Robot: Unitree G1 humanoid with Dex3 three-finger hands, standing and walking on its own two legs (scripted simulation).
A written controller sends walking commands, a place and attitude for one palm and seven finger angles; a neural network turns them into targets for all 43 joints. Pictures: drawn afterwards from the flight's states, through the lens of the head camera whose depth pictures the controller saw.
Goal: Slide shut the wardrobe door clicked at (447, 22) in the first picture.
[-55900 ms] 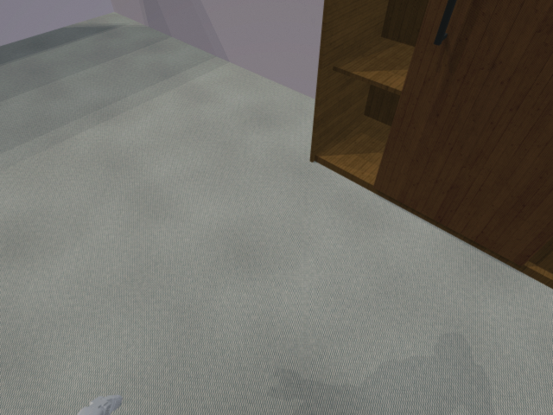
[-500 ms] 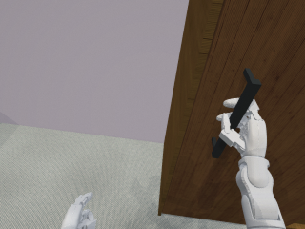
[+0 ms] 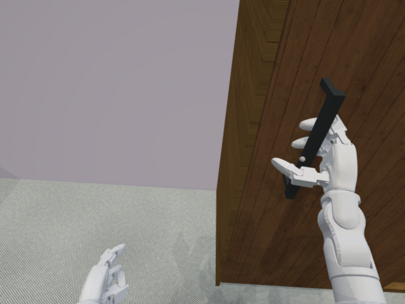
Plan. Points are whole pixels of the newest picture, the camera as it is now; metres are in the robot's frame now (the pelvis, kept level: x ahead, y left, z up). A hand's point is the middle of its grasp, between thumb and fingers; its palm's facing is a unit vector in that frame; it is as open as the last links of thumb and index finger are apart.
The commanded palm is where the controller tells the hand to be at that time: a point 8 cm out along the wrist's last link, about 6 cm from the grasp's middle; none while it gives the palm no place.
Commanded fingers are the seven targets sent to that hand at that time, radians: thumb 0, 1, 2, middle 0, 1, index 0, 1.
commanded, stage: loosen the grip on the handle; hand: right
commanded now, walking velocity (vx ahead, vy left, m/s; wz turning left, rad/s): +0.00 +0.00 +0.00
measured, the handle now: (305, 146) +0.37 -0.18 +0.16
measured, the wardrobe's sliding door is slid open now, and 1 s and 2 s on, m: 0.00 0.00 0.00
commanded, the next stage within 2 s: slip the hand off the handle in 0.30 s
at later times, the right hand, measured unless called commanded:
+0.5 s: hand (302, 160) +0.33 -0.16 +0.17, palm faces +0.10 +0.99 -0.11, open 14.6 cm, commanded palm +0.31 -0.22 +0.17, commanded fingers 0.00 0.55 -0.20 0.25 1.15 0.25 1.15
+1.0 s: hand (314, 159) +0.34 -0.18 +0.17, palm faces +0.07 +0.99 -0.13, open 14.7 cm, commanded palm +0.30 -0.27 +0.17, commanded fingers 0.00 0.55 -0.20 0.25 1.15 0.25 1.15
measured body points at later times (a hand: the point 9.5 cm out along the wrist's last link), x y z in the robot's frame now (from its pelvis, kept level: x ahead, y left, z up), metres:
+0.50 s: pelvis +0.03 +0.00 +0.00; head +0.03 +0.01 +0.45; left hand +0.21 +0.23 -0.08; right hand +0.32 -0.21 +0.17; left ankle +0.05 +0.11 -0.73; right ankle +0.04 -0.13 -0.73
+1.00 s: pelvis +0.02 +0.00 +0.00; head +0.01 +0.00 +0.45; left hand +0.19 +0.23 -0.09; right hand +0.33 -0.24 +0.18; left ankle +0.05 +0.11 -0.73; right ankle +0.04 -0.13 -0.73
